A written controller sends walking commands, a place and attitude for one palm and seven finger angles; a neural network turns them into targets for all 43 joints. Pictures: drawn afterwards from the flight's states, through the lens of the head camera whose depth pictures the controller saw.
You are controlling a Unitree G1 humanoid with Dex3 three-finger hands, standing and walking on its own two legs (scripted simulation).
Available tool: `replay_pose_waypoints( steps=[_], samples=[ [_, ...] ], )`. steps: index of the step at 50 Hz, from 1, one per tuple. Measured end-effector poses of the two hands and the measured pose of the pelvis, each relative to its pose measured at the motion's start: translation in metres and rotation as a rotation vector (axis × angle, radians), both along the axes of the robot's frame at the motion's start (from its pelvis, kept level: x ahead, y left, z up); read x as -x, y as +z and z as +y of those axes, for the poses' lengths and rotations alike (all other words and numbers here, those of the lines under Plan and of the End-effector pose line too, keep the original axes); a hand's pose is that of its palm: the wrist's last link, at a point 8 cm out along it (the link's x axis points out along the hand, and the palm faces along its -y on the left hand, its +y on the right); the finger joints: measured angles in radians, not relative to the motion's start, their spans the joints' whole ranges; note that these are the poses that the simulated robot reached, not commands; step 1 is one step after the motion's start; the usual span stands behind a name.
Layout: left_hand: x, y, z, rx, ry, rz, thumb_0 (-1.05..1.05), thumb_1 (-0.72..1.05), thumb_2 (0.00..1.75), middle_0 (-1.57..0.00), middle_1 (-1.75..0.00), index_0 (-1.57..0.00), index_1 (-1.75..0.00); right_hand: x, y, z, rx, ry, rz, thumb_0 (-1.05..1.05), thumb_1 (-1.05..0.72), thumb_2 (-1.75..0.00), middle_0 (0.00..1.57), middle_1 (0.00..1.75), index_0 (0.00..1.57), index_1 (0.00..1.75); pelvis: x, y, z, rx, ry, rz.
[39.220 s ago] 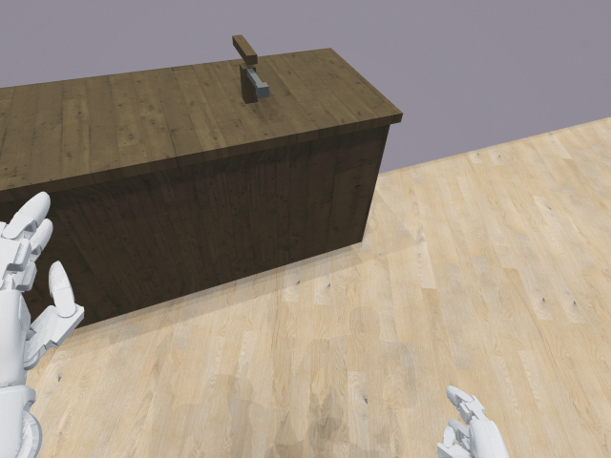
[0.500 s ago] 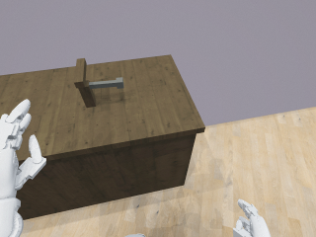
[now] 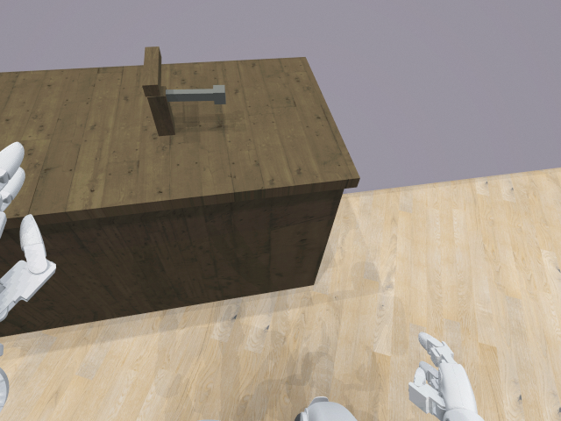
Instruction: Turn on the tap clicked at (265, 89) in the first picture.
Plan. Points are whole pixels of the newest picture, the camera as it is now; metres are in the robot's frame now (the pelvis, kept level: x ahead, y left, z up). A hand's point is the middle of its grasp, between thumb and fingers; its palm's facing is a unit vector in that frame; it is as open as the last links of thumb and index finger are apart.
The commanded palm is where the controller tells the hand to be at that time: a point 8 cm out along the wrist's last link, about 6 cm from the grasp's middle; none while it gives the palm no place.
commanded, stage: stop stepping back and stand still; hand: left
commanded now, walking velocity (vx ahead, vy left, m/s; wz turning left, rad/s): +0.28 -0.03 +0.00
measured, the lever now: (219, 94) +0.71 +0.17 +0.04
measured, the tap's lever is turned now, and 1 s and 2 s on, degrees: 85 85 85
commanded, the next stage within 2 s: stand and check the lever's angle in 0.82 s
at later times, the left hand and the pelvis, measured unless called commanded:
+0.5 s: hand out of the picture +0.14 +0.22 +0.19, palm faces +0.37 -0.84 -0.40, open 7.4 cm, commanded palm +0.09 +0.26 +0.19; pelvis -0.09 -0.01 +0.01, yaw -4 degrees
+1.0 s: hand (5, 374) +0.13 +0.22 +0.18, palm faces +0.40 -0.80 -0.44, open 7.4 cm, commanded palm +0.08 +0.25 +0.19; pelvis -0.10 -0.02 +0.00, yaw -4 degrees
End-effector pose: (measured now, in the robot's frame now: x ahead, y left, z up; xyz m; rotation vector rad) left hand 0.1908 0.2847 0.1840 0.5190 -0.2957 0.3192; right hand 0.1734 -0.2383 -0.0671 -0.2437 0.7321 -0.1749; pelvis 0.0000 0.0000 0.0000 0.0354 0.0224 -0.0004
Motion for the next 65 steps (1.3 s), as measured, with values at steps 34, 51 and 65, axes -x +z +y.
replay_pose_waypoints(
  steps=[34, 51, 65],
  samples=[
    [0.110, -0.011, -0.042, 0.111, 0.003, 0.092, 0.01, 0.89, 0.90, -0.20, -0.30, -0.21, -0.30, 0.179, -0.023, -0.029, -0.076, -0.100, 0.070, 0.01, -0.90, -0.90, 0.20, 0.30, 0.20, 0.30, 0.113, 0.010, -0.020, 0.027, -0.075, -0.078],
    [0.096, 0.013, -0.023, -0.001, 0.052, 0.018, 0.01, 0.89, 0.90, -0.21, -0.30, -0.21, -0.30, 0.145, -0.021, -0.021, -0.083, -0.100, -0.016, 0.01, -0.90, -0.90, 0.20, 0.29, 0.20, 0.30, 0.095, 0.002, -0.016, 0.018, -0.062, -0.061],
    [0.062, 0.009, -0.031, 0.046, -0.039, 0.048, 0.01, 0.88, 0.90, -0.21, -0.30, -0.22, -0.30, 0.096, -0.004, -0.010, -0.058, -0.052, 0.008, 0.01, -0.90, -0.90, 0.21, 0.30, 0.20, 0.30, 0.068, 0.011, -0.009, 0.036, -0.072, -0.038]
  ],
)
